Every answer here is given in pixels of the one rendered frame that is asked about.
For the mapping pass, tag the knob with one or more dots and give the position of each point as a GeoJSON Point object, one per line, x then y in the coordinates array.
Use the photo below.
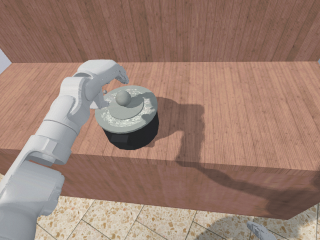
{"type": "Point", "coordinates": [123, 98]}

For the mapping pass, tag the table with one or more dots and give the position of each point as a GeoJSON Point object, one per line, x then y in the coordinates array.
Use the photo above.
{"type": "Point", "coordinates": [237, 84]}

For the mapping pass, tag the left robot hand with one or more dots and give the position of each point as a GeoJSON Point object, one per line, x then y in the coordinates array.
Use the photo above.
{"type": "Point", "coordinates": [106, 70]}

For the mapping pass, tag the left robot forearm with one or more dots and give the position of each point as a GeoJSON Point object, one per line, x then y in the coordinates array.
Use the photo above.
{"type": "Point", "coordinates": [53, 140]}

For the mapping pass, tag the robot left upper arm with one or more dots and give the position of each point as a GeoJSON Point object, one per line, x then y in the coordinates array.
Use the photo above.
{"type": "Point", "coordinates": [33, 191]}

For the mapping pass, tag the lid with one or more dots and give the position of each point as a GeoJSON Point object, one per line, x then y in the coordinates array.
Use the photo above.
{"type": "Point", "coordinates": [126, 119]}

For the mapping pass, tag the right robot hand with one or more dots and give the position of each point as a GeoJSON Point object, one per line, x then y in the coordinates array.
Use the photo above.
{"type": "Point", "coordinates": [260, 231]}

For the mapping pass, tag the pot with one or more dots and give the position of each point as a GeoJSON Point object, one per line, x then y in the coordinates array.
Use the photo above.
{"type": "Point", "coordinates": [136, 139]}

